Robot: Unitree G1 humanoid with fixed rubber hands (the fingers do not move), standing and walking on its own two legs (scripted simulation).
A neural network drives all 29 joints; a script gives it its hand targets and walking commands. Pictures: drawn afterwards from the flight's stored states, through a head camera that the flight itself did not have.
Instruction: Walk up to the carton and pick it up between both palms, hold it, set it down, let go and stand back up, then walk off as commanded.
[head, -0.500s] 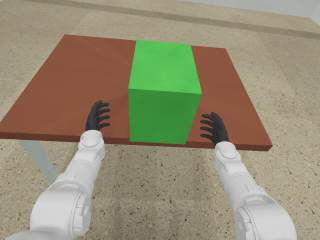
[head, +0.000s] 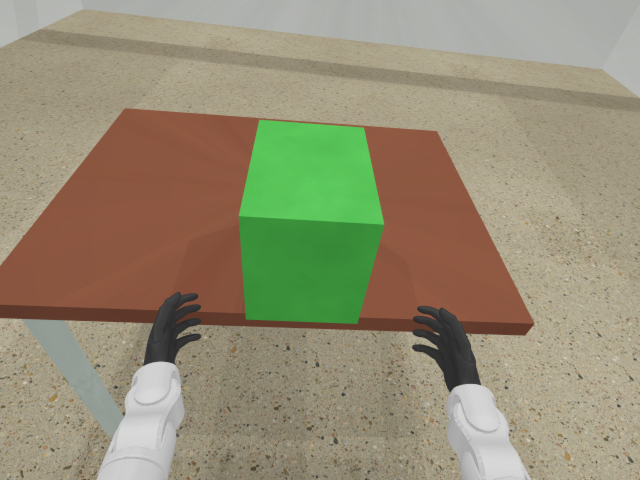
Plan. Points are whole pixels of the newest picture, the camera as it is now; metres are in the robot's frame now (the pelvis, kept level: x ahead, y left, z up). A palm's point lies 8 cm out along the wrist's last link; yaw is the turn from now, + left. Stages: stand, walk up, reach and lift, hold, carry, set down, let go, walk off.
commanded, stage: set down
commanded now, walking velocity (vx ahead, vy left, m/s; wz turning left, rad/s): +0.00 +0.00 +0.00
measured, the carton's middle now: (307, 219) +0.55 +0.05 +0.02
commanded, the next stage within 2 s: none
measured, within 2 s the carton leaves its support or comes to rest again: neither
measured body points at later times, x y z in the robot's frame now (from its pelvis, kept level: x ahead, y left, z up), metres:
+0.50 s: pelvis +0.01 -0.01 +0.00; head -0.02 +0.00 +0.45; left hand +0.23 +0.22 +0.00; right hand +0.23 -0.19 +0.02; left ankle +0.04 +0.10 -0.74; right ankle +0.04 -0.12 -0.74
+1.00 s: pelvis +0.03 -0.01 +0.00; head +0.03 +0.01 +0.45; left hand +0.23 +0.23 -0.04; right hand +0.23 -0.20 -0.03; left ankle +0.04 +0.10 -0.74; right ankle +0.04 -0.12 -0.74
